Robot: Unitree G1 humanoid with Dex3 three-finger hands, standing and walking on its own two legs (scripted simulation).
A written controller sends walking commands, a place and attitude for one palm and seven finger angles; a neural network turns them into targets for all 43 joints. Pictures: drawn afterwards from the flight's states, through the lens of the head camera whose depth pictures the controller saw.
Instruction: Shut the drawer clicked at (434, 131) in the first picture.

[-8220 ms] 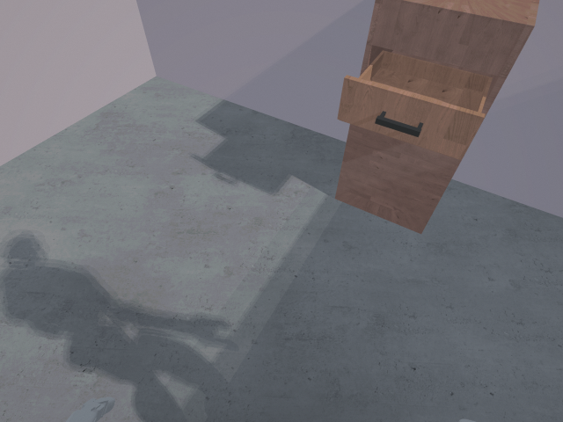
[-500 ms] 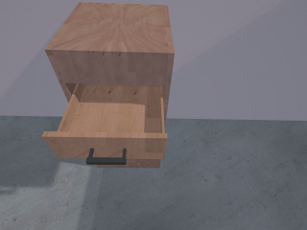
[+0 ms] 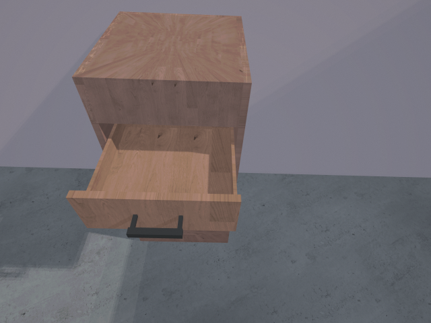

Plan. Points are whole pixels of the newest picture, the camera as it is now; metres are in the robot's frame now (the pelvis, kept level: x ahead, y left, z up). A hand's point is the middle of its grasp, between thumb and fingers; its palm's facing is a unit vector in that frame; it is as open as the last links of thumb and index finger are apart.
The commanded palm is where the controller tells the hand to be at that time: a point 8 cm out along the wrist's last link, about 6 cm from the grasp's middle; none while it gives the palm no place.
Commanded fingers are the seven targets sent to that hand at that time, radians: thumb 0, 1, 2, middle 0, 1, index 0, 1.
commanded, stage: look again from close up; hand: left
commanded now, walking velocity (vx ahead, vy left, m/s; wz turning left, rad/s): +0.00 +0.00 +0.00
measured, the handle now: (156, 226) +0.34 +0.16 -0.09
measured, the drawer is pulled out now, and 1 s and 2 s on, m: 0.25 0.25 0.25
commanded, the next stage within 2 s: raise the hand and make a fist in 0.52 s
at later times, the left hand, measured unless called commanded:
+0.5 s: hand out of the picture -0.03 +0.15 -0.18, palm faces +0.03 -0.99 -0.16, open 7.4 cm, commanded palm none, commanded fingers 0.00 0.90 0.90 -0.20 -0.30 -0.20 -0.30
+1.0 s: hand (172, 304) +0.16 +0.09 -0.03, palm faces -0.04 -1.00 +0.09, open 6.2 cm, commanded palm +0.10 +0.19 -0.05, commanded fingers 0.00 0.90 0.90 -0.60 -0.73 -0.60 -0.73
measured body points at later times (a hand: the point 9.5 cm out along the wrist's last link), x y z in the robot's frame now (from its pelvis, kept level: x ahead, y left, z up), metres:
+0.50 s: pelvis +0.00 -0.01 +0.00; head +0.00 +0.00 +0.45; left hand -0.03 +0.20 -0.16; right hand -0.01 -0.22 -0.16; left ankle +0.00 +0.07 -0.74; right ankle -0.05 -0.12 -0.74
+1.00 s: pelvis -0.05 -0.04 -0.06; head -0.03 -0.03 +0.39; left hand +0.16 +0.14 -0.03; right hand +0.16 -0.29 -0.10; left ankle +0.00 +0.07 -0.74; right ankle -0.05 -0.12 -0.74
